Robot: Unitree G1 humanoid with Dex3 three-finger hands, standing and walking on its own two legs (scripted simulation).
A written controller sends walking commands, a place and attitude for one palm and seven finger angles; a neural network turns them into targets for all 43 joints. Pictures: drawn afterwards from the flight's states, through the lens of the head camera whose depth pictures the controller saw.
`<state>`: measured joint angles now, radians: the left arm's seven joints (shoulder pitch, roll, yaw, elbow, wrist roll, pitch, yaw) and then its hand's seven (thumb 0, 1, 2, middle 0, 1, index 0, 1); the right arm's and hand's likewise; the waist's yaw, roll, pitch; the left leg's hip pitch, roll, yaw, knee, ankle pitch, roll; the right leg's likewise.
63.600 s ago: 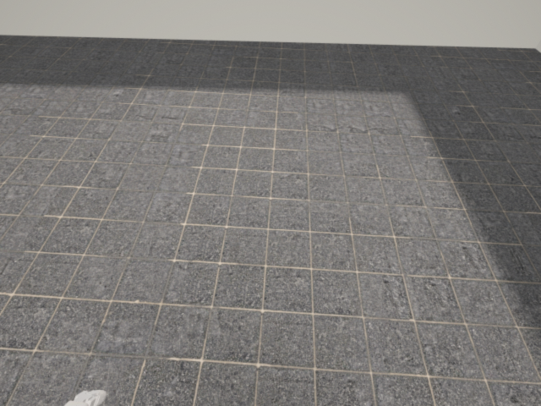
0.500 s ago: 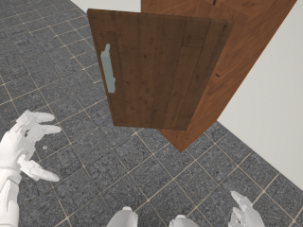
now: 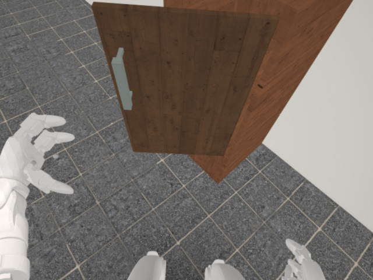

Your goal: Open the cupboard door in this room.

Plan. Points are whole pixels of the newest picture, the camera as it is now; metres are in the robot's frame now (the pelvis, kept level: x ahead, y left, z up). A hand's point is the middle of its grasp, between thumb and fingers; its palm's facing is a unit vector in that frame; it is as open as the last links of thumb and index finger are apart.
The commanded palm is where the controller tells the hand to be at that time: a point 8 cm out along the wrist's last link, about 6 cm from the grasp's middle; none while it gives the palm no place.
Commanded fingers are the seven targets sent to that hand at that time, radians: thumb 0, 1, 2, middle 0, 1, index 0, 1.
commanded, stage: move the hooked fingers beside the handle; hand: left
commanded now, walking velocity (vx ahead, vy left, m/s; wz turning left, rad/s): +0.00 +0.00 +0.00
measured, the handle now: (124, 80) +0.57 +0.19 +0.04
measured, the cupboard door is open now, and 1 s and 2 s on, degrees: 46 46 46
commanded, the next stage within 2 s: none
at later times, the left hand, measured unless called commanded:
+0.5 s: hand (74, 124) +0.42 +0.27 +0.05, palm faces +0.01 -1.00 -0.02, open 14.0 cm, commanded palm +0.41 +0.32 +0.05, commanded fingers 0.00 -0.50 0.30 -0.30 -1.20 -0.30 -1.20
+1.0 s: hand (86, 101) +0.49 +0.26 +0.04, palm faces +0.02 -1.00 -0.02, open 14.0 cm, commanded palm +0.48 +0.29 +0.04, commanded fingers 0.00 -0.50 0.30 -0.30 -1.20 -0.30 -1.20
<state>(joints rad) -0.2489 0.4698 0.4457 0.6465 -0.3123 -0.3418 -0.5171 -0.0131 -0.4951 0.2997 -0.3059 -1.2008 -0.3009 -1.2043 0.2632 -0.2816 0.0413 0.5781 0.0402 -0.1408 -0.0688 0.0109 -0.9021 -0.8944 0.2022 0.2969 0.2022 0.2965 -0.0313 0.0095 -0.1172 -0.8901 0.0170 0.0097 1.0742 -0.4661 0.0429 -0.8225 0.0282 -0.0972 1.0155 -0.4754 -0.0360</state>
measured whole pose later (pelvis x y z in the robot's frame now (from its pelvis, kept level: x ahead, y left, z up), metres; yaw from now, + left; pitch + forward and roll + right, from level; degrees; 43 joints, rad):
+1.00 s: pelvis +0.01 +0.02 -0.02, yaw -2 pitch +24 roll -5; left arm -0.79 0.61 0.48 1.12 -0.14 -0.41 -0.40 -0.01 -0.49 0.30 -0.30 -1.20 -0.30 -1.20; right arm 0.35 -0.28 0.04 0.63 0.00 0.04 -0.03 0.01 -0.90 -0.89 0.20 0.30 0.20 0.30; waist -0.14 0.01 -0.12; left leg -1.07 0.03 0.02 1.15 -0.49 0.07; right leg -0.99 0.04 -0.08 1.06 -0.48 -0.01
